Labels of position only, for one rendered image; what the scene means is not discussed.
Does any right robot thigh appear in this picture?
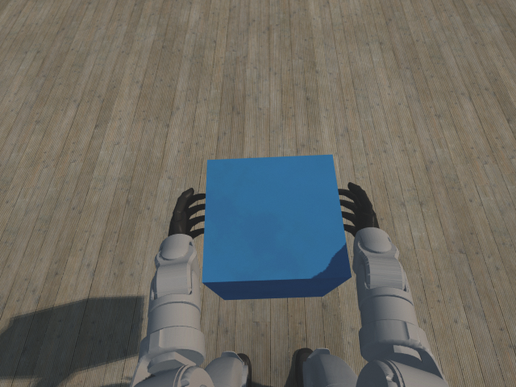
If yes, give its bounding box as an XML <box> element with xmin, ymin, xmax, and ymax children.
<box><xmin>302</xmin><ymin>354</ymin><xmax>358</xmax><ymax>387</ymax></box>

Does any carton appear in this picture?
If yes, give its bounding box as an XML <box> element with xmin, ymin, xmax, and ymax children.
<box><xmin>202</xmin><ymin>155</ymin><xmax>352</xmax><ymax>300</ymax></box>

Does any robot right upper arm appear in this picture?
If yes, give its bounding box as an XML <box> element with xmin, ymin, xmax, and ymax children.
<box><xmin>356</xmin><ymin>359</ymin><xmax>449</xmax><ymax>387</ymax></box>

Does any robot right forearm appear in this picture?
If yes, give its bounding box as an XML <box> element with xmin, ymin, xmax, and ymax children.
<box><xmin>352</xmin><ymin>227</ymin><xmax>449</xmax><ymax>386</ymax></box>

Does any left robot hand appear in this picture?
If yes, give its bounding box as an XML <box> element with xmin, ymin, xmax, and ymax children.
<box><xmin>168</xmin><ymin>188</ymin><xmax>206</xmax><ymax>239</ymax></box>

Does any robot left forearm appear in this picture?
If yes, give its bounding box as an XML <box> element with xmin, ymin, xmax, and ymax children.
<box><xmin>130</xmin><ymin>234</ymin><xmax>206</xmax><ymax>387</ymax></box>

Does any left robot shin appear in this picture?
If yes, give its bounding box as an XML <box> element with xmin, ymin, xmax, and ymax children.
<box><xmin>221</xmin><ymin>351</ymin><xmax>242</xmax><ymax>362</ymax></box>

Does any robot left upper arm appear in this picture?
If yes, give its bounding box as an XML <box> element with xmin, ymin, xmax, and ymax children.
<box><xmin>134</xmin><ymin>364</ymin><xmax>214</xmax><ymax>387</ymax></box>

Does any right robot hand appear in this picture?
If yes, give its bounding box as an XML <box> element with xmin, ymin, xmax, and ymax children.
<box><xmin>338</xmin><ymin>182</ymin><xmax>380</xmax><ymax>237</ymax></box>

